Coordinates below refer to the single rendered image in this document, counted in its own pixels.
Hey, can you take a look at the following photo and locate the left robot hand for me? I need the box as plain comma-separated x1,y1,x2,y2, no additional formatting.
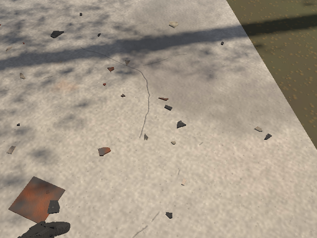
18,221,70,238

